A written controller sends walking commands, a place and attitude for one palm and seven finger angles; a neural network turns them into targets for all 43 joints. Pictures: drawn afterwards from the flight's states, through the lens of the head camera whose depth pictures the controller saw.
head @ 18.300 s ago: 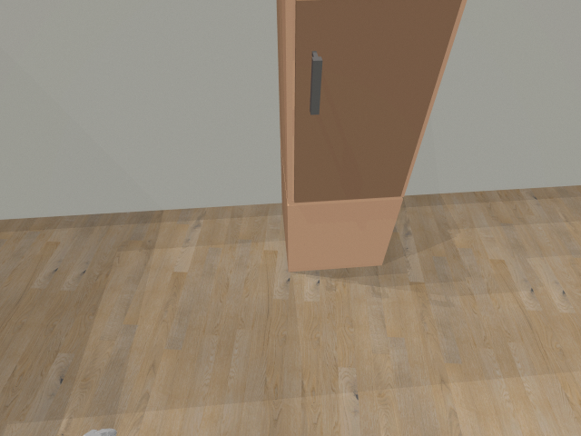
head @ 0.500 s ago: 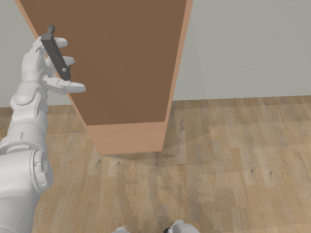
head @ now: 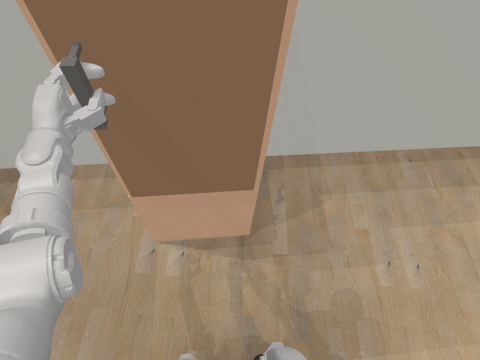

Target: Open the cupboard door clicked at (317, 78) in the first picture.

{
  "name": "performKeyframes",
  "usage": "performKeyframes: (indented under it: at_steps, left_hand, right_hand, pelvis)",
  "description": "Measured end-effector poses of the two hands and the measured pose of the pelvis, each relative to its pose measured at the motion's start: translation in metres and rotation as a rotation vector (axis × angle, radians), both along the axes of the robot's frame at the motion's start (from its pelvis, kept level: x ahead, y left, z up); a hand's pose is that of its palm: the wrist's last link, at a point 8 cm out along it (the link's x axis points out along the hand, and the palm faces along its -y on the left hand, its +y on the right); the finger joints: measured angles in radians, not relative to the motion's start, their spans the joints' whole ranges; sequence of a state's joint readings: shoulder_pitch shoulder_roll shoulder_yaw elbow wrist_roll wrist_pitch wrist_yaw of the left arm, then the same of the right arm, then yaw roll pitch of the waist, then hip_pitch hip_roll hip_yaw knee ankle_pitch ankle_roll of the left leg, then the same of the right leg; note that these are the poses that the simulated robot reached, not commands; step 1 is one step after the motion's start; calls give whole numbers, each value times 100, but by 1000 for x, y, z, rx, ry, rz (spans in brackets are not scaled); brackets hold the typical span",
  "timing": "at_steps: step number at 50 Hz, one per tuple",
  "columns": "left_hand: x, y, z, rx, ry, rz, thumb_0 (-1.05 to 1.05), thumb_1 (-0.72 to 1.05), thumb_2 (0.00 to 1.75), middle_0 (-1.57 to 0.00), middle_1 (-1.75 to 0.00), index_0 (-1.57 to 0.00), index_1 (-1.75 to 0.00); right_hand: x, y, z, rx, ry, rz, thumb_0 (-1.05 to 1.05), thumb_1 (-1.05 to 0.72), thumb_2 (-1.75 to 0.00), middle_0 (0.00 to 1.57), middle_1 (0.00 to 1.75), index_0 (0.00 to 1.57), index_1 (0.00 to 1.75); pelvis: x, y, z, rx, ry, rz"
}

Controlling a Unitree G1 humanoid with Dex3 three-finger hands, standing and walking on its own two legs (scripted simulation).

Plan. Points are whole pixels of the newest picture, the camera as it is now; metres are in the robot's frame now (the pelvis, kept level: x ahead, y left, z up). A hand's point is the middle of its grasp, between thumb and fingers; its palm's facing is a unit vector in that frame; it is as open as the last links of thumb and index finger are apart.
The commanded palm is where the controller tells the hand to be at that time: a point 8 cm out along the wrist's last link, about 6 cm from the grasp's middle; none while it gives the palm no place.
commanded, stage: close the thumb around the handle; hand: left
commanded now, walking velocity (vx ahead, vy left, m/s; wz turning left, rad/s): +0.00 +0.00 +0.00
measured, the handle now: (88, 88) +0.54 +0.23 +0.12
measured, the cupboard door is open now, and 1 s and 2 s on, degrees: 0 43 46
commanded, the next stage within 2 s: pull the door open along its arc in 0.04 s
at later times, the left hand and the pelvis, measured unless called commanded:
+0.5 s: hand (98, 132) +0.44 +0.19 +0.12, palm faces -0.01 -1.00 -0.01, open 5.9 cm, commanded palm +0.38 +0.24 +0.12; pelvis +0.01 +0.00 +0.01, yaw -2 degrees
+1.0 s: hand (174, 218) +0.29 +0.07 +0.13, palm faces +0.37 -0.93 +0.03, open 6.2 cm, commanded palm +0.22 +0.12 +0.12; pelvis +0.01 -0.02 +0.02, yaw +1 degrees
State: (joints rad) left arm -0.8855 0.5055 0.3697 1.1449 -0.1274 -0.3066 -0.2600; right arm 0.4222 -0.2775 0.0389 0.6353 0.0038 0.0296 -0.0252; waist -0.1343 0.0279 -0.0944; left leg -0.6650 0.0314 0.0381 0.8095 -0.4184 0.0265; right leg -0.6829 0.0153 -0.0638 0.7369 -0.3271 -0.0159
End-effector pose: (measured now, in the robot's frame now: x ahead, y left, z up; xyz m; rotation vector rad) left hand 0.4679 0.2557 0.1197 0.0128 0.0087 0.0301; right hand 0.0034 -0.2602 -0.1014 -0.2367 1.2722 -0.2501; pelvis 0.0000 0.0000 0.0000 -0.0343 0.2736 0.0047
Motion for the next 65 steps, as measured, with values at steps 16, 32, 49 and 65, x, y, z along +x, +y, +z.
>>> performKeyframes:
  at_steps: [16, 32, 49, 65]
  left_hand:
    - [-7, -1, -1, 1, -8, -8, 1, 75, 80, -37, -135, -35, -135]
    - [-95, -31, -4, -45, -53, 36, 1, 71, 75, -36, -134, -33, -131]
    - [-208, -134, 5, -46, 19, 352, 2, 66, 73, -32, -131, -36, -132]
    - [-223, -165, 6, 11, 24, 381, 1, 62, 76, -37, -132, -38, -133]
  right_hand:
    - [16, 2, 1, 10, -43, -7, 0, -91, -90, 20, 30, 20, 30]
    - [93, 11, 16, 78, -301, 52, 1, -91, -90, 20, 30, 20, 30]
    - [202, 51, 51, 165, -533, 253, 1, -91, -90, 20, 30, 20, 30]
    - [194, 26, 33, 162, -456, 280, 1, -91, -90, 20, 30, 20, 30]
  pelvis:
    - [5, 2, 3, 3, -12, -15]
    - [13, 1, 14, 13, -97, -27]
    - [14, -18, 21, 32, -231, 19]
    - [7, -40, 19, 44, -271, 59]
